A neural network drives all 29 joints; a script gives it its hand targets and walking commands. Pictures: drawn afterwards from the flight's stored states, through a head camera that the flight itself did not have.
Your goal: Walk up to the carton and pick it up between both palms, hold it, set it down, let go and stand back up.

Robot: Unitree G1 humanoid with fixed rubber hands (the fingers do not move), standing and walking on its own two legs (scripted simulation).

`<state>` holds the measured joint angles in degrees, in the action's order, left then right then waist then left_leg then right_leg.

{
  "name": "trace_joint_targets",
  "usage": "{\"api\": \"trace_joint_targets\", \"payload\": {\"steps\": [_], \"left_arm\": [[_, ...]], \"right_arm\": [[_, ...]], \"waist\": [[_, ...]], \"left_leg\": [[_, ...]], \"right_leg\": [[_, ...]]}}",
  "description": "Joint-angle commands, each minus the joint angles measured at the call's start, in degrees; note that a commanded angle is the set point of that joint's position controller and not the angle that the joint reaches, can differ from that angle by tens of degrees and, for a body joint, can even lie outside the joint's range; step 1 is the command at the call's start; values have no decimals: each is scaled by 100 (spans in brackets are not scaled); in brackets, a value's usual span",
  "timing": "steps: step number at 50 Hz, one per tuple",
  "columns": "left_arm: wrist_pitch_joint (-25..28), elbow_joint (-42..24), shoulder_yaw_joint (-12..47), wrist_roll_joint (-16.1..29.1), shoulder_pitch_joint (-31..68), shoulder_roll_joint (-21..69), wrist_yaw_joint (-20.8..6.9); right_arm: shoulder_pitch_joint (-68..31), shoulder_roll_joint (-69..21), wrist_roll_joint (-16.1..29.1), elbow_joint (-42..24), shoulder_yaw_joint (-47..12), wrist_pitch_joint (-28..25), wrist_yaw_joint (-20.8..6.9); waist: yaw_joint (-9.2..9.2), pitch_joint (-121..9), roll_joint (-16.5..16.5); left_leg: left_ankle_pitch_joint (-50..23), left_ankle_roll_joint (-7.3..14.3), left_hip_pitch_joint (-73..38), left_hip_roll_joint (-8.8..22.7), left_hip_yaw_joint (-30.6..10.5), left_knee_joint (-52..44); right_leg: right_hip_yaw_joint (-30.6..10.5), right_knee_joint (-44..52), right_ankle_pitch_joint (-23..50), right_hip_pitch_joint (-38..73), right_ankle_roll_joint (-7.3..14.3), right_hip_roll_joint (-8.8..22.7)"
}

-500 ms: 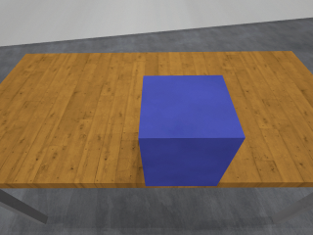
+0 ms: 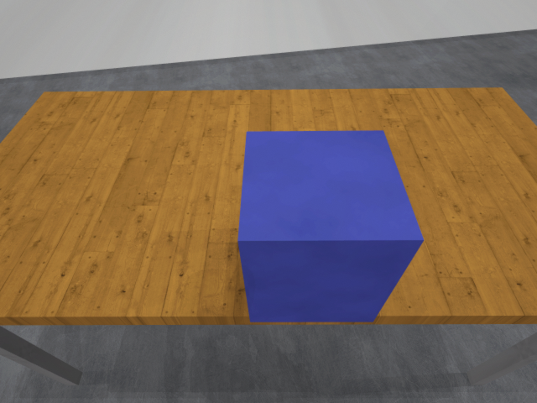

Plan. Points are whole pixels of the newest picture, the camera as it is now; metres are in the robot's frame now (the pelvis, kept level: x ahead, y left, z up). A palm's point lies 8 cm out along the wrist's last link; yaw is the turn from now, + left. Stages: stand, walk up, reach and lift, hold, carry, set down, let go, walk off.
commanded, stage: stand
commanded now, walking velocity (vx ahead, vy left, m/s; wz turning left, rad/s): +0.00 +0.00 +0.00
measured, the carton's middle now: (313, 231) +0.36 -0.05 +0.04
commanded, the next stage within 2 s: none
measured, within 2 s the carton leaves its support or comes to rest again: neither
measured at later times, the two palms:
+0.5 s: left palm out of the picture -0.01 +0.22 -0.15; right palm out of the picture -0.02 -0.22 -0.14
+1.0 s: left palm out of the picture -0.02 +0.21 -0.15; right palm out of the picture -0.02 -0.22 -0.14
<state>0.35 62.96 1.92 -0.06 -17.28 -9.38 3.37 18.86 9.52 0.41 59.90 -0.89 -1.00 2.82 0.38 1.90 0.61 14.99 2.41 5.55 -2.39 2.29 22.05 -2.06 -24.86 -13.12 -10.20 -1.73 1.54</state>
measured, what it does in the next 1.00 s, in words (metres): stands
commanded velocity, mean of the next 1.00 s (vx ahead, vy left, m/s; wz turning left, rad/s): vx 0.00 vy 0.00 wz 0.00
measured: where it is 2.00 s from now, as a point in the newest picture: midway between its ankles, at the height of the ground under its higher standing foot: outside the picture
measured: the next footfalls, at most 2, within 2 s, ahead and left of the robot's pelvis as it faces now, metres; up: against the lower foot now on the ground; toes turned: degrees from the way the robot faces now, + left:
none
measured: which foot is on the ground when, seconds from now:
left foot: down 0.00-1.00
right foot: down 0.00-1.00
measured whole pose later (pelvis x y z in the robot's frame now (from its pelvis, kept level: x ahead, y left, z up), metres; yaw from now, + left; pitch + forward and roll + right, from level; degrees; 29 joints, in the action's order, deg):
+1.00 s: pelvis +0.00 +0.00 +0.00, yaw -1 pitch -2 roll +1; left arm 0.5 65.1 1.7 0.0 -16.9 -8.7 3.4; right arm 18.9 8.6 0.5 62.2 -0.5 -1.0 3.0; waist 0.3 2.4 0.7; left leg 14.7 2.0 5.5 -1.8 3.0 22.0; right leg -2.3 -24.7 -12.5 -10.3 -1.5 1.2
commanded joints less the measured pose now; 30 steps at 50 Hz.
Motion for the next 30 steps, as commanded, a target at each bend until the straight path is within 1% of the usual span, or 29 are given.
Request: {"api": "trace_joint_targets", "payload": {"steps": [1, 30], "left_arm": [[45, -80, -107, 0, -443, -602, 31], [55, 74, -111, 4, -389, -548, 40]], "right_arm": [[516, 617, 3, -109, 139, -43, 36], [507, 527, 5, 57, 151, -48, 44]], "waist": [[-16, 359, -13], [-11, 369, -10]], "left_leg": [[-1285, -205, 300, 850, -616, -475], [-1060, -189, 268, 864, -581, -530]], "right_leg": [[-307, 371, 1004, -124, 122, 445], [-330, 430, 922, -140, 125, 436]]}}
